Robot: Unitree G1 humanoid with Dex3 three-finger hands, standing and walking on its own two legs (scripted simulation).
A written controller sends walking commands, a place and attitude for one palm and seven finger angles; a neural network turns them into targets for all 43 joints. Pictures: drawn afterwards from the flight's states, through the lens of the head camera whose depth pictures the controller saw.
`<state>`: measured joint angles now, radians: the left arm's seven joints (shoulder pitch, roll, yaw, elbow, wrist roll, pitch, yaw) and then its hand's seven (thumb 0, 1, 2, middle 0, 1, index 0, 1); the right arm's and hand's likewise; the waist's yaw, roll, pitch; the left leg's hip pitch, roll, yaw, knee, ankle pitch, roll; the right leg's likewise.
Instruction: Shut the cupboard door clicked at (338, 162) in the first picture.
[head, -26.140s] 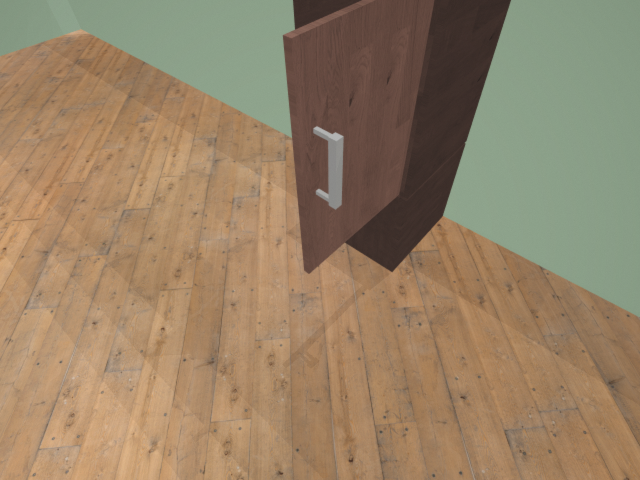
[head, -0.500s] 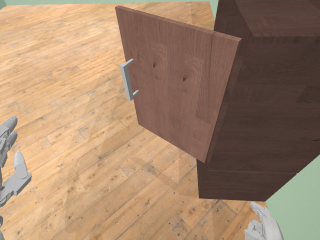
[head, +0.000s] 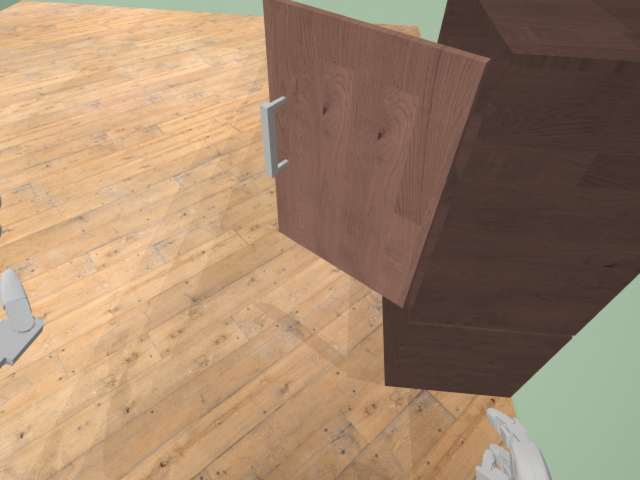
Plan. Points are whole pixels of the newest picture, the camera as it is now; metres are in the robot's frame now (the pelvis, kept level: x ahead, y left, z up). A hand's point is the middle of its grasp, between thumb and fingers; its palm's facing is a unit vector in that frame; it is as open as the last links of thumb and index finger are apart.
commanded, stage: step back with the hand held close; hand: left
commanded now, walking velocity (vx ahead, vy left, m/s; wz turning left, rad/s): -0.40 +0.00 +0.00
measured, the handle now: (276, 138) +0.76 +0.15 +0.01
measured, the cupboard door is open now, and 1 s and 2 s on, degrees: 57 57 57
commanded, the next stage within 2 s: stop stepping back and stand still in 0.86 s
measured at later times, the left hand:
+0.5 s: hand out of the picture +0.12 +0.26 +0.18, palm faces +0.49 -0.76 -0.43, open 7.4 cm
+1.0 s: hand out of the picture +0.03 +0.23 +0.19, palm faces +0.32 -0.85 -0.42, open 7.4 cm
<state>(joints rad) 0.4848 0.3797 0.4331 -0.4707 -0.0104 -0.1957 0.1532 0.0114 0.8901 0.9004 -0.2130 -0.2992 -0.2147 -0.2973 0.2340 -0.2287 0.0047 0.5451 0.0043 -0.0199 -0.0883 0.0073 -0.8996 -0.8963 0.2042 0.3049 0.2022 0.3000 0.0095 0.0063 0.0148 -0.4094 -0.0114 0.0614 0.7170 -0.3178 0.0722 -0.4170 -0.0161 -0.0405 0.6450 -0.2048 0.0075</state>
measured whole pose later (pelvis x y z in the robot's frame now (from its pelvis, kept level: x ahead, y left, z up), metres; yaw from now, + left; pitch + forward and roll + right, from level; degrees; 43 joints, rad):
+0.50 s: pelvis -0.07 -0.02 +0.00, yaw +3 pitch +1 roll -3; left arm 0.52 0.40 0.44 -0.52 -0.04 -0.27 0.16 0.01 0.89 0.90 -0.21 -0.30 -0.21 -0.30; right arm 0.18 -0.20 -0.01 0.64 0.00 -0.09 -0.07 0.01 -0.90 -0.90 0.20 0.30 0.20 0.30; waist 0.01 0.01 0.02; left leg -0.54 0.04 0.03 0.63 -0.17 0.02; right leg -0.35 0.08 0.04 0.63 -0.30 0.00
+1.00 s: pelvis -0.20 -0.01 +0.02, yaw -3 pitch +6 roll -3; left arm 0.52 0.45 0.41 -0.59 -0.07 -0.19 0.14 0.01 0.89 0.90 -0.21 -0.30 -0.21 -0.30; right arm 0.14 -0.14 0.02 0.63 -0.03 -0.12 -0.05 0.01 -0.90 -0.90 0.21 0.31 0.20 0.30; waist 0.00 -0.02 -0.03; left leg -0.50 0.09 0.06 0.38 0.02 0.02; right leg -0.18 0.06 -0.02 0.52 -0.40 0.02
